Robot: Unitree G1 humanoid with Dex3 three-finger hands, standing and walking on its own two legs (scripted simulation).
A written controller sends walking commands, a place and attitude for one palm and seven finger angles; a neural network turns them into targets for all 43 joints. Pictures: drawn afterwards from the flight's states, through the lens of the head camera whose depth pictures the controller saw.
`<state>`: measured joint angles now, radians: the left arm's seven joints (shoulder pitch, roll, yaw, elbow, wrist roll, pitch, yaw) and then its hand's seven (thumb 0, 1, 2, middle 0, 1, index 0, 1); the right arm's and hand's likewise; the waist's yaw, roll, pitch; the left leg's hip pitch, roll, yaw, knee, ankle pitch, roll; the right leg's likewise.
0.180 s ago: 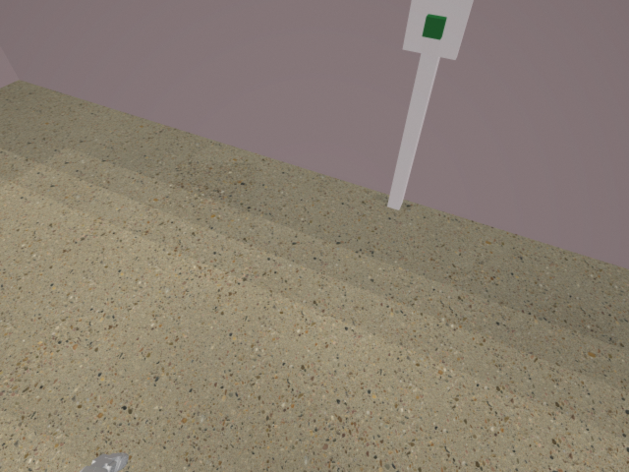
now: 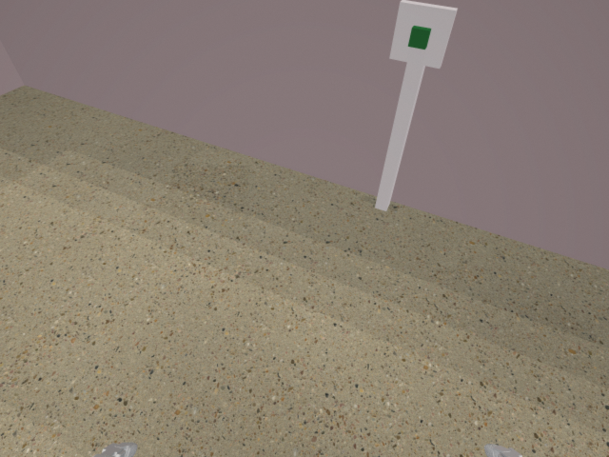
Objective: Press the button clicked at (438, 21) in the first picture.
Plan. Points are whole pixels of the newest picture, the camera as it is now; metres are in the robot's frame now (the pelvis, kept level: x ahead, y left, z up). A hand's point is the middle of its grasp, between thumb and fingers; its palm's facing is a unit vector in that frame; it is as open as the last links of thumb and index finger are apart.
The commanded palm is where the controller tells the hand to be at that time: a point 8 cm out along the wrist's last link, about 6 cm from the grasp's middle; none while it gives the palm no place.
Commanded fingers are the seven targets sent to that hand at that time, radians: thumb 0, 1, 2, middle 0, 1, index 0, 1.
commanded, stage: stand and wait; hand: left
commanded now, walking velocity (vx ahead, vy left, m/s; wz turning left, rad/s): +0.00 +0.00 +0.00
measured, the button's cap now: (419, 37) +1.36 -0.30 +0.05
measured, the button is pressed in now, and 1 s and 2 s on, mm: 0 0 0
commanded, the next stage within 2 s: look at it before walking up in 0.72 s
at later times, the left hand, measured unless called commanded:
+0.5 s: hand out of the picture +0.04 +0.24 -0.15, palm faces -0.02 -0.94 -0.34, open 7.4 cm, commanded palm none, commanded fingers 0.00 0.90 0.90 -0.20 -0.30 -0.20 -0.30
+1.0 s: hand out of the picture +0.06 +0.23 -0.15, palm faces -0.04 -0.95 -0.32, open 7.4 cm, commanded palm none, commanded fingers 0.00 0.90 0.90 -0.20 -0.30 -0.20 -0.30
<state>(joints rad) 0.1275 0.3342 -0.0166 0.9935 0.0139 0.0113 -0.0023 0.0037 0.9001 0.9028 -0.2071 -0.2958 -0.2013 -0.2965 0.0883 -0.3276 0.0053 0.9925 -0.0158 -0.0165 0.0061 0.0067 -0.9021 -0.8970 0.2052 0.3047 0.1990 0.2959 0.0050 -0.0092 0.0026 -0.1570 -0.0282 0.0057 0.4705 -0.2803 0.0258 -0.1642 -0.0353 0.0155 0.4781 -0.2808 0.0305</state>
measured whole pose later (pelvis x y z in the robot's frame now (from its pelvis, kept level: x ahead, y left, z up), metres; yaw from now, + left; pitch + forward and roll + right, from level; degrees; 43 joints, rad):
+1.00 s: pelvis -0.02 -0.02 +0.01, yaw +0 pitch -2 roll +0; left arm 0.13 0.34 -0.01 1.09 0.02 0.00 -0.01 0.00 0.90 0.90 -0.21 -0.30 -0.20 -0.30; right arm 0.11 -0.34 0.00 1.12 -0.01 -0.02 0.01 0.01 -0.90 -0.90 0.20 0.30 0.20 0.30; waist 0.00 -0.01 0.03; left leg -0.14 0.00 0.00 0.37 -0.20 0.00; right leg -0.15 -0.01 0.01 0.39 -0.20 0.01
